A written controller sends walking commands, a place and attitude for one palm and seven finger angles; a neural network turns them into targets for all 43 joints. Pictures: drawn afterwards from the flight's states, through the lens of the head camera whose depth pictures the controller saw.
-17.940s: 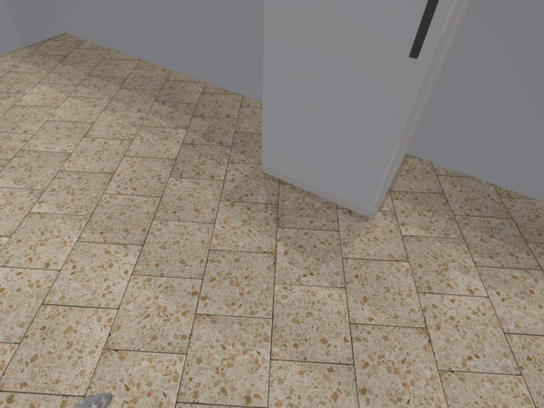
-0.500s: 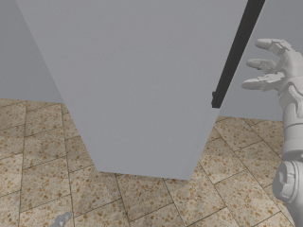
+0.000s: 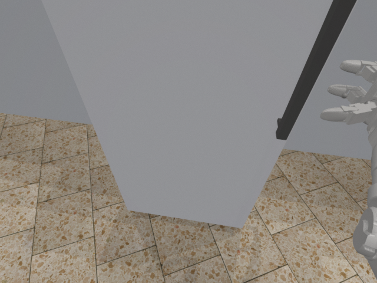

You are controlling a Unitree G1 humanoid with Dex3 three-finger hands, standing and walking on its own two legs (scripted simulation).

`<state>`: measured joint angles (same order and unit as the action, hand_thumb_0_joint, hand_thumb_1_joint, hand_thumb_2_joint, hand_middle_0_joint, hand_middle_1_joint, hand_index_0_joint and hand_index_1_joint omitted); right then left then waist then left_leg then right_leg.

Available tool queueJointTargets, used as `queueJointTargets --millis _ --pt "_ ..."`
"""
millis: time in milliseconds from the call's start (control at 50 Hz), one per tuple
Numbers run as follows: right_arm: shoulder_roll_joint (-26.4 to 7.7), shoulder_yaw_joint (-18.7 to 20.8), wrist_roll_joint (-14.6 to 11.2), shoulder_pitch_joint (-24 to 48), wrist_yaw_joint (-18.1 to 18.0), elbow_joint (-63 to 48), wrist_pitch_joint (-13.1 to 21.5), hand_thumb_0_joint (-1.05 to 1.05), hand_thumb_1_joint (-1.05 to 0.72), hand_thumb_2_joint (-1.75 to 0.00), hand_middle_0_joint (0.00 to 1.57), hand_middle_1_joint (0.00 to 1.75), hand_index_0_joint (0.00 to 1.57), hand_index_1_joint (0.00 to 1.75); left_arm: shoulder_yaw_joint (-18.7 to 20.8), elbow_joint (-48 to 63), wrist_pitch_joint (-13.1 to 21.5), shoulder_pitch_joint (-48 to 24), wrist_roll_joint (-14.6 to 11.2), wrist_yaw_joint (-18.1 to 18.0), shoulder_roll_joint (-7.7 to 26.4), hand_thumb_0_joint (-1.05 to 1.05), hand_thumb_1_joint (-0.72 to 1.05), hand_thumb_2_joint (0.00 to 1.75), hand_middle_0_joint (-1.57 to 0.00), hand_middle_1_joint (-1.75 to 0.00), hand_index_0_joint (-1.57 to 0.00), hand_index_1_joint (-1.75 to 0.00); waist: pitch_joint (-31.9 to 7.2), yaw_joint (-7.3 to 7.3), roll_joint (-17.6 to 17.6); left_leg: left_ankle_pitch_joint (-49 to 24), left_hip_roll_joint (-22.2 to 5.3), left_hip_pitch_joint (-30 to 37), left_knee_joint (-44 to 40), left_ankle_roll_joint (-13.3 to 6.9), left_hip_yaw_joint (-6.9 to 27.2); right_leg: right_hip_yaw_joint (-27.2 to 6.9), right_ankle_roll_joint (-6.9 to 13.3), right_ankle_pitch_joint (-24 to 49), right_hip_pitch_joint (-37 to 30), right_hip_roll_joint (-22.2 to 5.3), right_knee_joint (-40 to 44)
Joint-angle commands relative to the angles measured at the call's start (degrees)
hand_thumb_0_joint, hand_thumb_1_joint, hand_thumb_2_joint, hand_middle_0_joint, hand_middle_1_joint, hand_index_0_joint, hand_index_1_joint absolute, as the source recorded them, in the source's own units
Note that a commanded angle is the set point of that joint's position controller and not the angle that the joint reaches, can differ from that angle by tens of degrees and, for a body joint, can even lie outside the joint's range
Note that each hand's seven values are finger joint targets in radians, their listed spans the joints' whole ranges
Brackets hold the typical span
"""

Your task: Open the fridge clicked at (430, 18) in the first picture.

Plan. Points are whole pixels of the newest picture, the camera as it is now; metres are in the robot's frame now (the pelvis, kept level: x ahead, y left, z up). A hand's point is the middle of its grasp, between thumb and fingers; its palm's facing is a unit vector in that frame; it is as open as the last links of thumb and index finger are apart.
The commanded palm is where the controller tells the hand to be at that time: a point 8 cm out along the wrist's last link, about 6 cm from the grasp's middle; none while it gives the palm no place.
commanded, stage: move the hooked fingers beside the handle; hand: right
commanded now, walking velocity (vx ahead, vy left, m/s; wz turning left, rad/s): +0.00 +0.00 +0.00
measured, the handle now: (314, 54) +0.50 -0.16 +0.27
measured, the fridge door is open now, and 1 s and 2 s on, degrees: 0 0 0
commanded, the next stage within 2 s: feel for the door with the fingertips in 0.12 s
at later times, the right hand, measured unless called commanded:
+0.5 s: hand (331, 94) +0.44 -0.20 +0.22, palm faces +0.04 +1.00 +0.03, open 14.0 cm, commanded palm +0.41 -0.25 +0.21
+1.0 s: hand (325, 88) +0.46 -0.19 +0.22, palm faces +0.07 +1.00 +0.01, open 14.0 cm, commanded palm +0.43 -0.24 +0.21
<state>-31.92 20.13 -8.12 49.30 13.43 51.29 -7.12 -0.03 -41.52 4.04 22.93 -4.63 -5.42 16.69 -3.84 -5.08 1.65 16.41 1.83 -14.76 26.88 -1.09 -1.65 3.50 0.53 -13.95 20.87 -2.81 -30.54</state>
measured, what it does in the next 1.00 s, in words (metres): stands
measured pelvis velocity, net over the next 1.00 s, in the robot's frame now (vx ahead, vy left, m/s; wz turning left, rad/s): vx -0.02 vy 0.00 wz -0.02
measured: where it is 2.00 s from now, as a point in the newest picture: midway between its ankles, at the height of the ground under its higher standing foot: outside the picture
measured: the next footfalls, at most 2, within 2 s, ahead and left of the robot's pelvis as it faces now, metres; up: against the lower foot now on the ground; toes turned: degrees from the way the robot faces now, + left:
none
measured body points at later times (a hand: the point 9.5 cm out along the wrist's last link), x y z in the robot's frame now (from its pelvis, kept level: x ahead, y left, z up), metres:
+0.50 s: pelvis -0.01 -0.01 +0.00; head -0.01 -0.01 +0.45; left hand +0.10 +0.25 -0.11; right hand +0.43 -0.25 +0.22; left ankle -0.03 +0.11 -0.74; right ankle +0.02 -0.11 -0.74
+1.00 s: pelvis -0.02 +0.00 +0.00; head +0.00 +0.00 +0.45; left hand +0.04 +0.27 -0.12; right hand +0.45 -0.25 +0.23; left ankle -0.03 +0.11 -0.74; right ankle +0.02 -0.11 -0.74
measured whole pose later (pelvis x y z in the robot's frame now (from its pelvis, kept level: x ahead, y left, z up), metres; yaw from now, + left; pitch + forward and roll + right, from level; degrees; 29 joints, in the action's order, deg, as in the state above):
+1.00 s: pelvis -0.02 +0.00 +0.00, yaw -1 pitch +4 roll +1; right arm -26.8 16.4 -7.9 57.3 9.1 56.9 -5.7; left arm -0.6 -43.1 5.6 20.4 -3.6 -4.7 16.0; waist -2.9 -5.0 1.7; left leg 15.5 1.4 -15.7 27.4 -1.1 -2.7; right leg 2.4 0.7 -12.2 21.9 -2.3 -30.3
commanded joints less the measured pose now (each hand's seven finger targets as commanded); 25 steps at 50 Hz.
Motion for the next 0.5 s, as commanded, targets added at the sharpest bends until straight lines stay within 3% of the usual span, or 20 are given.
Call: queueJointTargets --millis 0,20,60,120,140,200,240,260,300,320,360,400,420,440,480 --pt "-10.2 -0.7 -2.9 28.4 1.3 -17.9 3.7 0.0 0.5 -0.3 0.3 1.2 0.3 1.2 2.7 7.1 3.1 -2.7 0.0 -0.7 8.4 0.0 0.9 0.9 -0.2 -0.3 -0.2 -0.3 -17.7 0.92 2.9 -19.6 1.0 -1.0 -2.9 0.0 0.9 -3.9 1.9 17.0 -17.0 1.3 1.2" --pt "-9.2 -1.4 -3.4 28.8 1.4 -17.1 2.9 0.0 0.5 -0.3 0.3 1.2 0.3 1.2 2.6 6.9 3.1 -3.0 -0.1 -0.8 8.4 0.0 0.9 0.9 -0.2 -0.3 -0.2 -0.3 -16.4 0.47 1.4 -18.4 1.0 -1.6 -3.1 0.2 0.7 -3.9 2.0 15.3 -16.1 1.4 1.5" --pt "-11.4 0.6 -3.5 29.2 0.9 -13.6 1.6 0.0 0.5 -0.3 0.3 1.2 0.3 1.2 2.5 6.0 3.0 -2.9 -0.1 -1.0 8.8 0.0 0.9 0.9 -0.2 -0.3 -0.2 -0.3 -13.5 0.38 -1.1 -16.9 0.6 -2.2 -3.6 0.4 0.9 -3.7 2.2 12.8 -13.3 1.6 1.8" --pt "-12.0 1.2 -2.2 28.4 -0.5 -11.6 0.3 0.0 0.5 -0.3 0.3 1.2 0.3 1.2 2.1 6.3 2.7 -3.1 0.1 -0.7 8.5 0.0 0.9 0.9 -0.2 -0.3 -0.2 -0.3 -13.5 0.92 -0.1 -15.6 0.2 -2.4 -3.3 0.3 0.9 -3.7 2.1 11.9 -12.3 1.8 2.0" --pt "-14.0 2.1 -1.5 29.3 -1.2 -12.8 0.9 0.0 0.5 -0.3 0.3 1.2 0.3 1.2 2.2 6.4 2.5 -2.9 0.2 -0.6 8.8 0.0 0.9 0.9 -0.2 -0.3 -0.2 -0.3 -14.4 1.16 0.8 -16.2 0.0 -1.6 -3.0 0.2 1.0 -3.5 2.0 12.8 -12.6 1.7 1.6" --pt "-10.8 -1.1 -0.4 32.5 -2.2 -16.3 3.0 0.0 0.5 -0.3 0.3 1.2 0.3 1.2 2.0 7.2 2.7 -3.7 0.5 -0.4 7.9 0.0 0.9 0.9 -0.2 -0.3 -0.2 -0.3 -16.8 0.29 3.9 -16.2 0.3 -2.5 -2.5 0.0 0.9 -4.2 1.6 14.4 -15.4 1.6 1.3" --pt "-8.7 -2.5 -1.3 32.7 -1.9 -18.9 4.6 0.0 0.5 -0.3 0.3 1.2 0.3 1.2 2.3 7.5 3.1 -3.7 0.5 -0.3 7.9 0.0 0.9 0.9 -0.2 -0.3 -0.2 -0.3 -18.9 0.0 2.2 -17.8 0.5 -1.8 -2.3 0.0 0.8 -4.2 1.7 16.5 -17.7 1.3 0.6" --pt "-8.4 -2.2 -1.9 32.8 -1.6 -20.2 5.1 0.0 0.5 -0.3 0.3 1.2 0.3 1.2 2.2 7.6 3.2 -4.2 0.5 -0.3 7.8 0.0 0.9 0.9 -0.2 -0.3 -0.2 -0.3 -20.2 0.36 3.1 -18.6 0.6 -1.5 -2.1 -0.1 0.8 -4.6 1.6 17.4 -19.0 1.2 0.8" --pt "-5.2 -4.1 -3.1 32.5 -0.9 -18.9 4.4 0.0 0.5 -0.3 0.3 1.2 0.3 1.2 2.1 7.4 3.5 -5.0 0.2 -0.5 7.5 0.0 0.9 0.9 -0.2 -0.3 -0.2 -0.3 -18.5 0.14 2.3 -17.2 0.8 -2.9 -2.5 -0.1 0.5 -4.6 1.6 16.2 -19.2 1.3 0.9" --pt "-5.3 -4.0 -3.2 33.6 -0.9 -19.0 4.0 0.0 0.5 -0.3 0.3 1.2 0.3 1.2 2.0 7.1 3.5 -5.1 0.2 -0.5 7.7 0.0 0.9 0.9 -0.2 -0.3 -0.2 -0.3 -18.4 0.09 3.0 -16.2 0.8 -3.3 -2.6 -0.1 0.3 -4.9 1.4 15.5 -19.2 1.2 1.3" --pt "-6.0 -2.7 -3.3 31.1 -1.3 -15.2 2.2 0.0 0.5 -0.3 0.3 1.2 0.3 1.2 1.8 6.8 3.4 -5.3 0.2 -0.4 7.8 0.0 0.9 0.9 -0.2 -0.3 -0.2 -0.3 -16.0 0.88 0.7 -15.6 0.5 -2.8 -2.9 -0.1 0.3 -4.7 1.6 13.8 -16.2 1.4 1.6" --pt "-5.7 -2.2 -2.7 30.3 -2.4 -13.4 0.5 0.0 0.5 -0.3 0.3 1.2 0.3 1.2 1.5 6.8 3.1 -5.6 0.2 -0.3 7.5 0.0 0.9 0.9 -0.2 -0.3 -0.2 -0.3 -14.6 1.46 0.5 -14.9 0.4 -2.5 -2.8 -0.2 0.1 -4.7 1.5 12.9 -14.6 1.7 2.2" --pt "-4.9 -2.7 -2.3 30.4 -3.0 -13.9 0.2 0.0 0.5 -0.3 0.3 1.2 0.3 1.2 1.6 7.0 3.0 -5.8 0.3 -0.2 7.4 0.0 0.9 0.9 -0.2 -0.3 -0.2 -0.3 -14.5 1.24 0.5 -15.0 0.4 -2.6 -2.8 -0.2 0.0 -4.7 1.5 13.3 -14.7 1.6 2.2" --pt "-5.8 -1.9 -1.9 29.0 -3.8 -14.6 0.2 0.0 0.5 -0.3 0.3 1.2 0.3 1.2 1.6 7.2 2.9 -5.7 0.4 0.0 7.4 0.0 0.9 0.9 -0.2 -0.3 -0.2 -0.3 -15.4 2.1 1.4 -15.7 0.2 -1.3 -2.7 -0.3 0.1 -4.3 1.5 14.1 -14.5 1.6 1.9" --pt "-4.4 -2.6 -1.4 29.6 -4.9 -15.7 0.3 0.0 0.5 -0.3 0.3 1.2 0.3 1.2 1.5 7.4 2.8 -6.0 0.5 0.3 7.1 0.0 0.9 0.9 -0.2 -0.3 -0.2 -0.3 -15.5 1.73 0.2 -15.5 0.3 -1.4 -2.7 -0.2 0.2 -4.5 1.5 13.9 -14.6 1.6 2.1"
